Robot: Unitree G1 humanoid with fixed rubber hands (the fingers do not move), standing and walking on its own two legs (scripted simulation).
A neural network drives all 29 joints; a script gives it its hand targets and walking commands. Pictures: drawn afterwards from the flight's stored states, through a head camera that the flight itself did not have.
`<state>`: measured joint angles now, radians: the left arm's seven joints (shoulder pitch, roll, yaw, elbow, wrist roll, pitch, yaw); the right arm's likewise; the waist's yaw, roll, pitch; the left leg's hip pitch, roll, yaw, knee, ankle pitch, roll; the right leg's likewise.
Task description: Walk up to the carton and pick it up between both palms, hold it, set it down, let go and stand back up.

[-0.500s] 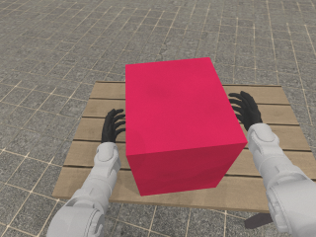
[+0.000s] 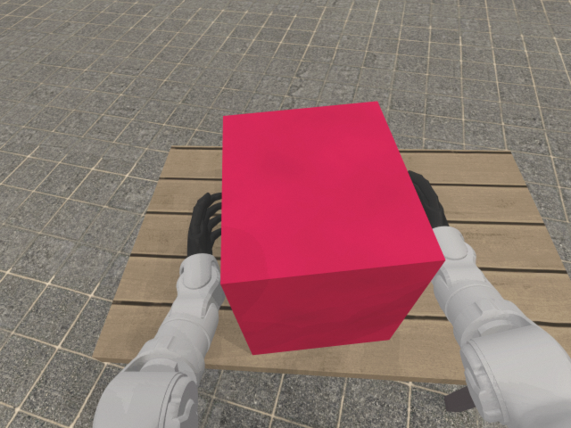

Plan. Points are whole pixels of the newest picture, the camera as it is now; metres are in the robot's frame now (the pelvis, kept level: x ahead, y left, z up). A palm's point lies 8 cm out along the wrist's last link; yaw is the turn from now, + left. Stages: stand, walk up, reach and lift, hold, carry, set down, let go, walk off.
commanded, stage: reach and lift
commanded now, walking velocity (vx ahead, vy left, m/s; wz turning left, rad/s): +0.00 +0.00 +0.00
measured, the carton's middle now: (311, 235) +0.44 +0.01 -0.02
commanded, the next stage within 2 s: none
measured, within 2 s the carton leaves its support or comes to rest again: leaves its support in 1.04 s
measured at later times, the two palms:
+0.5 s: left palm (202, 249) +0.37 +0.17 +0.02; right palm (427, 221) +0.43 -0.16 +0.04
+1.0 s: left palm (191, 250) +0.37 +0.19 +0.02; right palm (416, 222) +0.43 -0.15 +0.04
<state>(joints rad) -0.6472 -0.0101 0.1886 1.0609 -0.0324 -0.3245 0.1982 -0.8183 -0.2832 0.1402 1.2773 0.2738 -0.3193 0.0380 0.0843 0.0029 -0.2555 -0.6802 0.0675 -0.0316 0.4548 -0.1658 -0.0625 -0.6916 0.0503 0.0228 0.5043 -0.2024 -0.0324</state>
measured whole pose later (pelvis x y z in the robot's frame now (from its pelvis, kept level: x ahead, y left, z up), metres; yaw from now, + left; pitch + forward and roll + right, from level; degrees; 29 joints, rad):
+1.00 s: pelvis +0.00 +0.02 +0.01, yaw -1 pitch +20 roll -1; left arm -0.64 -0.08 0.36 1.06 0.13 -0.36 0.20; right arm -0.82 -0.23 -0.18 1.32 -0.15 -0.39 0.04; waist 0.08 0.03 -0.21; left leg -0.63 0.07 -0.03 0.45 -0.17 -0.06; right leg -0.59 0.05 0.02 0.40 -0.16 -0.02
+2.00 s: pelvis -0.02 +0.03 +0.01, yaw +0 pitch +9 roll -2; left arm -0.64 -0.04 0.28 0.95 0.06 -0.14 0.20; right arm -0.82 -0.20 -0.18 1.19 -0.03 -0.17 0.06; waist 0.08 0.01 -0.19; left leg -0.42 0.07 -0.03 0.43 -0.17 -0.06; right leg -0.37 0.04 0.02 0.35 -0.14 -0.01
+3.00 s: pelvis -0.02 +0.04 +0.02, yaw +1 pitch +0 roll -1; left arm -0.64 0.00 0.26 0.50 0.13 0.41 0.12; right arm -0.76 -0.14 -0.18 0.85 0.12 0.21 -0.04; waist 0.01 -0.04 -0.14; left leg -0.23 0.04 -0.03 0.40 -0.17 -0.04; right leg -0.16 0.02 0.02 0.30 -0.14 0.01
